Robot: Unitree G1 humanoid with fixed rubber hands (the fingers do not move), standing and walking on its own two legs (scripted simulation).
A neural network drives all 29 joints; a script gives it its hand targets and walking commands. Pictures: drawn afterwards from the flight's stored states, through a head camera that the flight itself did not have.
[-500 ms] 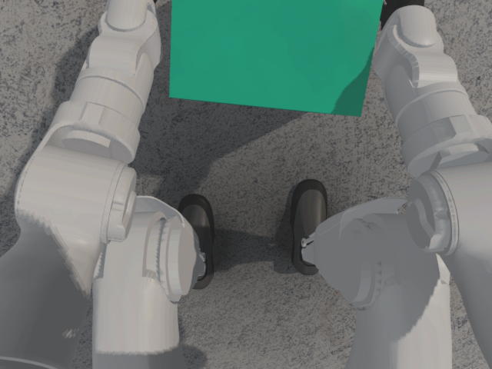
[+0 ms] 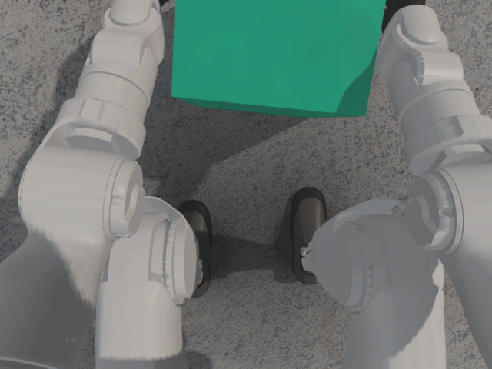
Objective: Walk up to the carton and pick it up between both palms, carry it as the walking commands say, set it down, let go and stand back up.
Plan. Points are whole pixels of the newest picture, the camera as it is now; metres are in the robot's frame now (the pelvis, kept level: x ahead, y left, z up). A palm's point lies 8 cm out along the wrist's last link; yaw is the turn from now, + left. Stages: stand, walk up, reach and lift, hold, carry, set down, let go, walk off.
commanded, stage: reach and lift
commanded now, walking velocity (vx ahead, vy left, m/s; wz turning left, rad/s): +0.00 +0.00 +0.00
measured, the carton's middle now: (268, 37) +0.53 -0.01 -0.23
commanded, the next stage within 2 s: none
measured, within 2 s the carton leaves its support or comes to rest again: leaves its support in 0.20 s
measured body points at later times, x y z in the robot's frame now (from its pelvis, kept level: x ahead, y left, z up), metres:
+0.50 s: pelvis +0.01 +0.00 +0.02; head +0.35 +0.03 +0.31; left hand +0.57 +0.15 -0.12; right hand +0.55 -0.15 -0.11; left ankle +0.11 +0.12 -0.32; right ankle +0.14 -0.12 -0.32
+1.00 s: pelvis +0.02 -0.01 +0.06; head +0.35 +0.02 +0.36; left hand +0.57 +0.15 -0.07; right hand +0.55 -0.15 -0.06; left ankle +0.11 +0.12 -0.32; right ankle +0.14 -0.12 -0.32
